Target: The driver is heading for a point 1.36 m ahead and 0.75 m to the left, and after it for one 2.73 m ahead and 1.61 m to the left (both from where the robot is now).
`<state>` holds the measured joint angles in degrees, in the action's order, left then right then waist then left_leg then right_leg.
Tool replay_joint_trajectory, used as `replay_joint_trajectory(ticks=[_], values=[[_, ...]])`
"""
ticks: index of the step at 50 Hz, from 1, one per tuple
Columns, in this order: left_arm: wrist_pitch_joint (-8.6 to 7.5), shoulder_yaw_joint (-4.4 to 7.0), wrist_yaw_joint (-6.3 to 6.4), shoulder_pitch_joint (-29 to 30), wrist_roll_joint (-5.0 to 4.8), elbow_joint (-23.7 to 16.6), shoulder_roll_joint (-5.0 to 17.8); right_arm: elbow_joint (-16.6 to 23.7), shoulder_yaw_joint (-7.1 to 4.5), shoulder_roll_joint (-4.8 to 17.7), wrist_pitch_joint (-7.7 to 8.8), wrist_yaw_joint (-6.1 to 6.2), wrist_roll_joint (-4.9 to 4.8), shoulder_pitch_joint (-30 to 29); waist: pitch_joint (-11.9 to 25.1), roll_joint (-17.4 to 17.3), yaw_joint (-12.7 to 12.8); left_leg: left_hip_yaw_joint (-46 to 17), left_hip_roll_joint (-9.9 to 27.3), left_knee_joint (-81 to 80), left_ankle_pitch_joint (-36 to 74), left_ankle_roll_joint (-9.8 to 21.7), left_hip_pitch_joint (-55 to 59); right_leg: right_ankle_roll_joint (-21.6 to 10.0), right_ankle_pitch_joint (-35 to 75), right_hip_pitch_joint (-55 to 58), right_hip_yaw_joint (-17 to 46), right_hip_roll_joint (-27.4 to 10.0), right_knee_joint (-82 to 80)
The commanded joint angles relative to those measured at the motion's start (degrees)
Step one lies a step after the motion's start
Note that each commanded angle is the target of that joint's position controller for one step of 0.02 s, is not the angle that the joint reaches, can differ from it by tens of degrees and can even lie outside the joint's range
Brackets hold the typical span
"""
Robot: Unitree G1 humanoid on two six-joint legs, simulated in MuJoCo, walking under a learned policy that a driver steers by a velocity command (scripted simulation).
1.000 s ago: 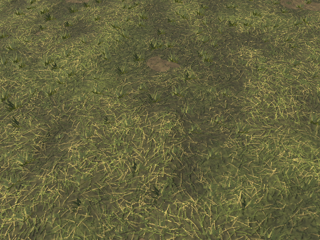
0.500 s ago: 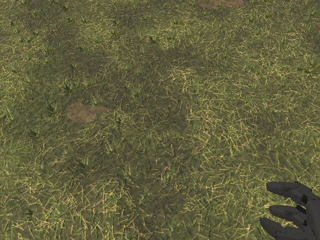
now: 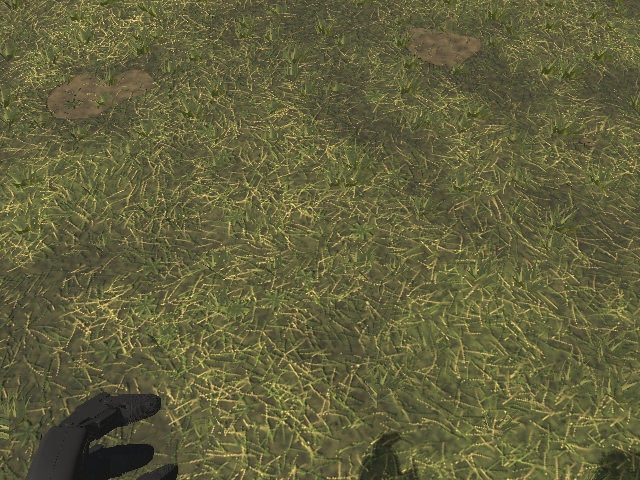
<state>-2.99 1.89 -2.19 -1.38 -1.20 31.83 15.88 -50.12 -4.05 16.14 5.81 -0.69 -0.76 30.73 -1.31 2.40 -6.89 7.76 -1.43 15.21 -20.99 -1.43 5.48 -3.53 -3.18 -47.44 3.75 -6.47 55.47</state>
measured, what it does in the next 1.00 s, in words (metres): walks ahead, turning left: right foot, then left foot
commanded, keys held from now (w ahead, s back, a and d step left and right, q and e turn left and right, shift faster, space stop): w+q+shift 0.12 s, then q+shift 0.82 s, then shift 0.06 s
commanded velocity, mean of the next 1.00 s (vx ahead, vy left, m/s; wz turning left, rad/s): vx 0.35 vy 0.00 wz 0.74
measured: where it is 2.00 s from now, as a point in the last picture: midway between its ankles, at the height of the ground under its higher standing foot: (240, 425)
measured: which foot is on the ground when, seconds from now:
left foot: down 0.00-0.14, up 0.16-0.52, down 0.54-1.00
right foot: up 0.00-0.10, down 0.12-0.52, up 0.54-1.00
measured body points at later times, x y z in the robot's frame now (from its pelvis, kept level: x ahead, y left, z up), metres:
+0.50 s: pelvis +0.36 +0.00 +0.00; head +0.39 +0.03 +0.45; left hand +0.36 +0.32 -0.12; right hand +0.63 -0.20 -0.08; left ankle +0.49 +0.14 -0.70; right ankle +0.30 -0.15 -0.73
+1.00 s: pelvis +0.52 +0.02 +0.01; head +0.54 +0.06 +0.45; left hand +0.44 +0.35 -0.08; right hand +0.87 -0.05 -0.05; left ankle +0.50 +0.12 -0.73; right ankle +0.68 -0.02 -0.72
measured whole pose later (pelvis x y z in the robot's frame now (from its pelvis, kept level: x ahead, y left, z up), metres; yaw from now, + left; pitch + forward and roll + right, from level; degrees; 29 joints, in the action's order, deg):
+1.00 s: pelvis +0.52 +0.02 +0.01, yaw +48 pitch +1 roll -2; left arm -1.8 4.5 0.1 -3.1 0.0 41.9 18.3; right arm -30.2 -5.8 20.4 -3.9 1.8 -1.1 8.6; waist -3.5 -0.4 -0.8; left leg -20.7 -12.0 31.3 -9.9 1.9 -20.0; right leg 3.2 -12.6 -22.9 9.8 4.4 32.3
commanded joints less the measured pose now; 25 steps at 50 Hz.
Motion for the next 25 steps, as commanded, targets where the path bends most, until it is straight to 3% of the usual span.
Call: replay_joint_trajectory(ticks=[1, 3, 4, 5, 6, 7, 8, 9, 10, 11, 12, 14, 15, 17, 19, 22, 25], values=[[-2.70, -0.28, -1.65, 8.7, 0.07, -5.7, 1.3, 4.2, -0.66, 8.9, 1.00, 0.17, -1.19, -3.8, -9.1, -1.9, 3.3, -11.2, 15.2, -12.0, 23.0, 11.9, -10.9, 0.3, 5.8, 7.9, -4.3, 1.8, -13.0], [-3.58, 0.69, -2.10, 8.3, -0.35, -6.2, 3.2, 3.6, -0.57, 11.0, 0.24, 0.46, -0.98, -3.5, -6.7, -5.7, 4.9, -9.9, 16.1, -7.2, 40.4, 10.9, -5.5, -0.3, 1.5, 14.3, -5.6, 5.0, -18.8], [-3.63, 1.91, -1.71, 4.7, -0.45, -5.9, 5.6, 2.8, -0.53, 12.1, -0.08, 0.65, -0.55, -2.6, -2.5, -9.3, 7.6, -9.9, 16.6, -1.4, 53.2, 10.0, -3.1, -1.0, -1.4, 21.0, -5.9, 7.0, -20.0], [-3.43, 3.57, -1.00, -4.0, -0.71, -4.2, 8.7, 2.0, -0.47, 13.0, -0.59, 0.83, -0.10, -2.8, 3.4, -12.8, 13.3, -8.7, 15.7, 9.2, 62.8, 9.1, -4.4, -2.4, -3.3, 33.4, -6.8, 9.0, -21.5], [-2.73, 4.97, 0.08, -16.2, -0.59, -1.4, 10.9, 2.5, -0.14, 12.9, -0.60, 1.10, 0.28, -4.6, 9.7, -14.0, 20.5, -7.5, 13.6, 24.4, 59.2, 6.9, -15.6, -2.9, -2.4, 52.0, -4.9, 6.6, -19.6], [-2.06, 6.21, 1.74, -26.6, 0.80, 1.0, 17.1, 5.0, 1.79, 5.6, -0.12, 1.15, 2.53, -3.1, 20.5, -2.5, 20.5, -9.3, 7.8, 46.8, 22.7, 4.3, -30.3, -3.8, -2.3, 71.3, 13.2, -9.0, -16.7], [-2.71, 5.37, 1.04, -26.1, 4.00, 1.1, 17.9, 5.9, 3.36, -1.0, 1.14, 0.99, -1.01, 4.9, 34.5, 14.8, 14.1, -16.5, 0.7, 64.6, -7.1, 2.7, -40.5, -11.3, -10.4, 78.6, 41.4, -20.2, -30.0], [-2.79, 4.18, 0.43, -23.7, 4.18, 1.3, 12.2, 6.7, 1.52, 5.0, 1.39, 1.33, -3.28, -1.3, 27.4, 9.4, 14.9, -18.0, 3.2, 69.3, -5.7, 2.0, -45.9, -11.0, -2.8, 71.8, 39.3, -18.9, -34.9], [-2.95, 3.13, 0.40, -20.4, 3.18, 2.3, 8.4, 8.6, 1.03, 5.6, 0.67, 1.82, -3.36, -7.5, 15.8, 6.9, 13.9, -15.0, 5.1, 68.9, -3.8, 0.9, -49.8, -10.2, 10.9, 63.4, 26.0, -17.5, -32.4], [-3.23, 2.59, 0.29, -17.1, 2.67, 3.5, 6.1, 8.6, 0.96, 4.9, -0.40, 2.13, -1.99, -9.5, 9.8, 2.0, 11.3, -13.7, 7.5, 66.2, -2.3, 0.2, -48.5, -9.3, 22.8, 53.9, 16.2, -15.2, -31.7], [-3.36, 2.35, 0.43, -13.7, 2.52, 4.0, 3.8, 8.4, 0.23, 5.2, -1.63, 2.08, -0.91, -9.5, 7.6, 2.6, 8.6, -13.3, 9.3, 62.6, -1.2, 0.0, -45.2, -8.1, 23.9, 46.8, 9.1, -12.4, -32.9], [-3.64, 2.45, 0.91, -7.9, 2.42, 4.7, 2.5, 8.5, -0.12, 2.6, -4.53, 1.54, -1.70, -7.1, 4.3, 4.9, 4.3, -12.4, 10.7, 59.1, -1.0, -0.3, -39.3, -7.0, 22.8, 36.7, 1.1, -11.7, -37.5], [-3.87, 2.63, 1.32, -5.2, 2.13, 4.9, 3.0, 9.2, -0.01, 1.6, -5.57, 1.41, -1.71, -8.3, 1.7, 5.0, 3.3, -11.7, 11.0, 56.9, -0.7, -0.9, -39.4, -7.2, 23.1, 33.2, -1.9, -12.1, -39.9], [-3.88, 3.33, 2.50, -1.8, 1.87, 5.3, 5.1, 11.3, 0.31, 0.8, -6.19, 0.99, -0.73, -12.1, -1.3, 4.3, 2.5, -10.5, 11.2, 47.0, 5.8, -1.3, -40.0, -6.8, 23.1, 30.3, -7.4, -11.5, -42.2], [-3.38, 3.95, 3.55, -0.7, 1.33, 5.4, 7.0, 11.1, 0.27, 1.6, -6.07, -0.52, 0.32, -13.4, 0.9, 2.1, 2.9, -7.7, 9.2, 34.8, 19.6, 0.0, -34.0, -5.4, 20.5, 31.5, -13.9, -7.8, -40.8], [-2.47, 4.73, 4.08, -1.2, -0.54, 6.0, 9.6, 11.9, -0.78, 4.4, -6.56, -2.88, 0.37, -15.1, 3.1, 1.6, 3.2, -4.9, 6.8, 27.3, 24.7, 2.1, -30.2, -3.6, 21.9, 38.1, -16.1, -9.1, -36.9], [-0.84, 5.63, 3.87, -0.3, -2.19, 5.6, 11.6, 12.1, -3.49, 10.0, -7.12, -3.13, 0.19, -10.9, 5.3, 1.6, 0.0, 0.0, 1.6, 25.3, 16.9, 5.9, -23.1, -1.0, 33.0, 41.5, -17.1, -9.3, -23.3]])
